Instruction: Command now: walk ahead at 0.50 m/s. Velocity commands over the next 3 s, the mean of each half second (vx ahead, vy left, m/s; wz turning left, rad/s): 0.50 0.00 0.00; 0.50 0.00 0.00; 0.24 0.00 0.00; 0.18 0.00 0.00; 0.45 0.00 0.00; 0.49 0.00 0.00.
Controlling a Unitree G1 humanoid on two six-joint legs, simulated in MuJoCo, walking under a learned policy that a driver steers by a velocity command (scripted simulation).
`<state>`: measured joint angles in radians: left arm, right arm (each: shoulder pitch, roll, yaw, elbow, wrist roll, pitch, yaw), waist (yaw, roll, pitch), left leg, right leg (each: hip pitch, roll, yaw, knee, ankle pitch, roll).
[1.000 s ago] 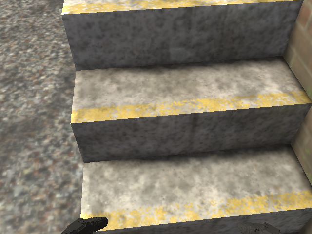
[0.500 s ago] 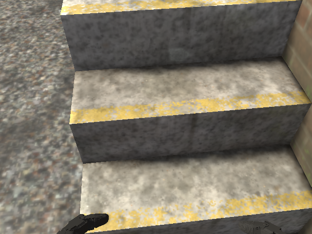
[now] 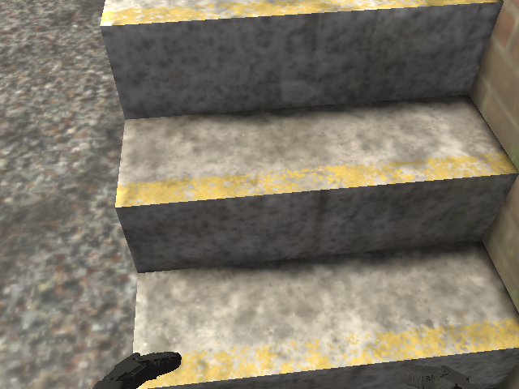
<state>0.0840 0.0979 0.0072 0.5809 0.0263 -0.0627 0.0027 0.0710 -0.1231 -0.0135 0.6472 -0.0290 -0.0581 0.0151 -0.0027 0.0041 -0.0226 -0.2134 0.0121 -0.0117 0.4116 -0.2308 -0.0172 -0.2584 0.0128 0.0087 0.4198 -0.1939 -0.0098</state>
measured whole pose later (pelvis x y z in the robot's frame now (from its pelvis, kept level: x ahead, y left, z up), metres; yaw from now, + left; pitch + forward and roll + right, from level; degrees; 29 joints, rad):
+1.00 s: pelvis +0.00 +0.00 +0.00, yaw +0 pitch +2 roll +0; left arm 0.08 0.10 0.01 0.59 0.03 -0.06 0.00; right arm 0.08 -0.12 -0.01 0.64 -0.03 -0.06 0.02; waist 0.00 0.00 -0.02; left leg -0.22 0.01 -0.01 0.42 -0.24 -0.02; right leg -0.26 0.01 0.01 0.43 -0.20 0.00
